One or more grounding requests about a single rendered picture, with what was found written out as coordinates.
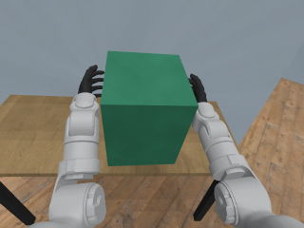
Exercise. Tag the carton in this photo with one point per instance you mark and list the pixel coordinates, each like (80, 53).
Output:
(147, 108)

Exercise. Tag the robot right hand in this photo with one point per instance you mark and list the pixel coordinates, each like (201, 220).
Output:
(197, 88)

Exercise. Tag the robot left forearm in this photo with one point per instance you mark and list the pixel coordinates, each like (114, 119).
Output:
(82, 133)

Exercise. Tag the left robot upper arm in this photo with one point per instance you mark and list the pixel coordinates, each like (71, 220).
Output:
(79, 205)

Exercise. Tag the robot right forearm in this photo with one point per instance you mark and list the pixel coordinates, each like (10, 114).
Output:
(225, 161)

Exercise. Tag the robot left hand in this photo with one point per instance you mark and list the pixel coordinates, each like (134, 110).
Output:
(87, 81)

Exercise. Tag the table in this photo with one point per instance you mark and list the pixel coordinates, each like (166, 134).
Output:
(32, 135)

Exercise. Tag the right robot upper arm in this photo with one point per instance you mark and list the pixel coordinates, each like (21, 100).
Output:
(244, 203)

